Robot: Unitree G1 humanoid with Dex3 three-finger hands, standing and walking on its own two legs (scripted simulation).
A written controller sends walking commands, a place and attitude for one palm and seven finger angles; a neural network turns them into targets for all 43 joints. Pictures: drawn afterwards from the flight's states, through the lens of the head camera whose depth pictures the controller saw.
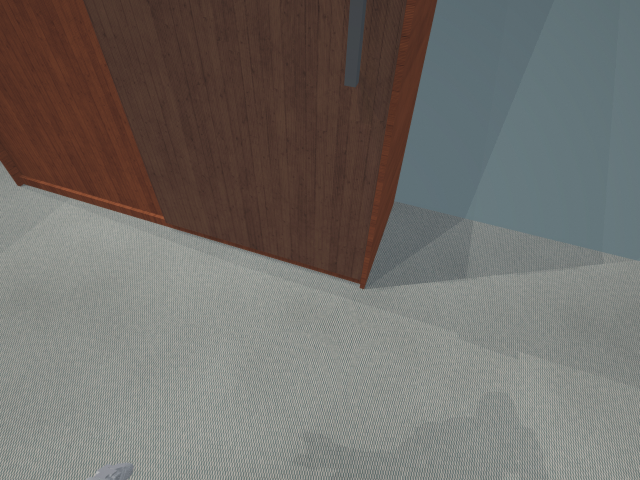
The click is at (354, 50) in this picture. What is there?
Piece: wardrobe's sliding door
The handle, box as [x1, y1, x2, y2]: [344, 0, 366, 86]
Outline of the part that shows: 366,0 350,0 344,80 345,85 355,86 358,82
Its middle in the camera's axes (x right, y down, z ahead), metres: +0.08 -0.49 +0.82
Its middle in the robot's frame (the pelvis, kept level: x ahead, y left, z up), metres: +0.96 -0.03 +0.22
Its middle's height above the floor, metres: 0.99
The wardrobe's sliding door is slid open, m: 0.00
